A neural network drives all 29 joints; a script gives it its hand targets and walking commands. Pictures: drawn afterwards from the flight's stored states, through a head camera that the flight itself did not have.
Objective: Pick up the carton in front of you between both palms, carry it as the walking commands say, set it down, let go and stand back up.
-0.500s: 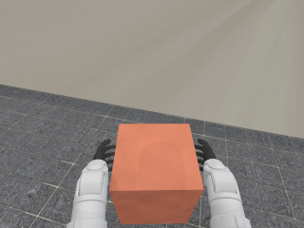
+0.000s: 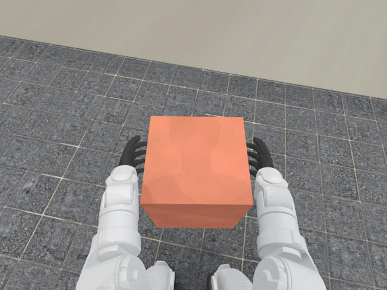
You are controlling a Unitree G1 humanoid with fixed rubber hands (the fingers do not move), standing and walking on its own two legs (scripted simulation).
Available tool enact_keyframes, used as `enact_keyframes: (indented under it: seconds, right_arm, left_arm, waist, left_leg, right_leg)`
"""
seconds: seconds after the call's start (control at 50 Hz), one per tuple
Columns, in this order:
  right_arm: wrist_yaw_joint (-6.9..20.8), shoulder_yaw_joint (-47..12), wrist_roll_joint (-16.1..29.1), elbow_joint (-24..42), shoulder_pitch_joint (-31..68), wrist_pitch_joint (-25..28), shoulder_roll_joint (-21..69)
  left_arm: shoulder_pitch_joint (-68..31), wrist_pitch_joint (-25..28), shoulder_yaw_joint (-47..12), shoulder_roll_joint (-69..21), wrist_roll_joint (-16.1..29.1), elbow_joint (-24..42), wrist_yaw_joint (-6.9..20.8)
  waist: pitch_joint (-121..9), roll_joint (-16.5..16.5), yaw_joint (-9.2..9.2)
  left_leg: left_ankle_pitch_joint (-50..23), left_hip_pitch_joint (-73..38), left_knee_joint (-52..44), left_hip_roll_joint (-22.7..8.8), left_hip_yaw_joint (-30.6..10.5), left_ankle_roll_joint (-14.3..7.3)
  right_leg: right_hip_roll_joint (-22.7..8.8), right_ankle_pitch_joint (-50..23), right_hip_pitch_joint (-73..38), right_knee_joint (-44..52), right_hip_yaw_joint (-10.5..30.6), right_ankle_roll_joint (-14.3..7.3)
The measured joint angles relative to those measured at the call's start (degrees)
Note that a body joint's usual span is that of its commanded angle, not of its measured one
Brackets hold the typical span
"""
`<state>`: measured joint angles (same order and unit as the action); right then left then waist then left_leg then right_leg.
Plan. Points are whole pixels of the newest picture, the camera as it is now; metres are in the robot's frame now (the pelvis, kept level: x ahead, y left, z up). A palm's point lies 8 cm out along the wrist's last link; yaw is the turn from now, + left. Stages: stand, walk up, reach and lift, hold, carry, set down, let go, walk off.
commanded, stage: set down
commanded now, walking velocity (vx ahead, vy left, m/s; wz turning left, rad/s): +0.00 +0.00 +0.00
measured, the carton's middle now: (195, 177) +0.38 +0.00 -0.10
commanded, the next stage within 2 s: none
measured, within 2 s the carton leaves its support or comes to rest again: rests again in 1.86 s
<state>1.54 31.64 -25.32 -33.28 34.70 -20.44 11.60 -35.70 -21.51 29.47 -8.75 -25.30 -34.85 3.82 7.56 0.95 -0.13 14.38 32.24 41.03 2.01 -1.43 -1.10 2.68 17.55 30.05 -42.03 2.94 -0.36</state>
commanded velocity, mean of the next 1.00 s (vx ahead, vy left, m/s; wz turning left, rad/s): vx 0.00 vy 0.00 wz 0.00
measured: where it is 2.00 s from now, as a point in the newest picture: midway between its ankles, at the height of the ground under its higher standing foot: outside the picture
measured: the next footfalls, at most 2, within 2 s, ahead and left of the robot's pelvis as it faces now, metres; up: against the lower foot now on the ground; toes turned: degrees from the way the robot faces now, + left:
none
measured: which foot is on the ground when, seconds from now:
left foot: down 0.00-1.00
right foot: down 0.00-1.00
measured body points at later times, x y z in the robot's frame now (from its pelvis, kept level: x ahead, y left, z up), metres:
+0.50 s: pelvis -0.01 +0.00 -0.12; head +0.22 +0.02 +0.26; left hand +0.44 +0.16 -0.20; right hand +0.43 -0.14 -0.20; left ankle +0.07 +0.11 -0.71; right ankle +0.04 -0.12 -0.71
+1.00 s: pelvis -0.04 +0.00 -0.25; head +0.28 +0.03 +0.07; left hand +0.49 +0.17 -0.36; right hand +0.48 -0.13 -0.36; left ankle +0.07 +0.11 -0.71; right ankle +0.04 -0.12 -0.71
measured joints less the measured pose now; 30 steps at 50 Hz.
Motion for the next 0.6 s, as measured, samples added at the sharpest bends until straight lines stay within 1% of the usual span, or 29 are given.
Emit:
enact_keyframes:
  seconds: [0.06,0.12,0.2,0.26,0.32,0.46,0.6]
  right_arm:
    - [-1.1,-2.1,2.8,0.7,-0.1,5.5,-0.7]
    - [-2.5,-5.0,7.0,1.5,-0.4,9.7,-1.9]
    - [-4.5,-8.9,13.1,3.2,-1.1,12.6,-3.5]
    - [-5.2,-10.0,15.8,4.0,-0.6,12.7,-4.0]
    - [-5.3,-9.2,16.2,3.6,1.2,11.6,-4.1]
    - [-5.0,-4.4,13.1,0.7,8.1,7.6,-3.8]
    - [-5.1,-2.2,11.9,-1.1,14.2,6.1,-4.8]
  left_arm:
    - [0.1,5.7,-2.2,0.9,2.7,0.6,-1.1]
    - [0.3,9.9,-4.9,2.2,6.4,1.4,-2.4]
    - [0.9,12.4,-8.7,3.8,11.5,3.5,-4.1]
    - [0.4,12.3,-9.7,4.5,13.5,4.5,-4.5]
    - [-1.5,11.3,-9.0,4.8,13.7,3.9,-4.4]
    - [-8.6,7.4,-4.8,5.6,10.8,0.0,-3.1]
    - [-14.9,5.7,-3.3,7.2,9.6,-2.0,-2.9]
  waist:
    - [0.2,-0.2,0.11]
    - [-1.1,-0.3,0.17]
    - [-5.7,-0.2,0.04]
    - [-9.6,0.0,0.00]
    - [-12.7,0.1,0.00]
    - [-15.9,0.4,0.09]
    - [-16.2,0.6,-0.14]
  left_leg:
    - [0.3,9.4,3.5,0.1,-0.1,0.0]
    - [1.2,19.4,7.8,0.2,-0.2,0.1]
    - [3.0,31.9,14.1,0.2,-0.2,0.2]
    - [4.5,39.1,18.5,0.1,-0.2,0.3]
    - [5.9,44.3,22.3,0.0,-0.1,0.4]
    - [8.3,53.7,30.5,0.1,-0.1,0.5]
    - [10.0,63.7,38.7,0.1,-0.1,0.6]
  right_leg:
    - [0.0,0.5,9.3,-3.5,-0.3,0.2]
    - [0.1,1.5,19.2,-7.9,-0.5,0.4]
    - [0.5,3.3,31.7,-14.1,-0.7,0.5]
    - [0.8,4.8,38.8,-18.4,-0.8,0.6]
    - [0.9,6.1,44.0,-22.2,-0.9,0.5]
    - [1.2,8.8,53.3,-30.5,-1.3,0.5]
    - [1.5,10.7,63.2,-38.7,-1.8,0.7]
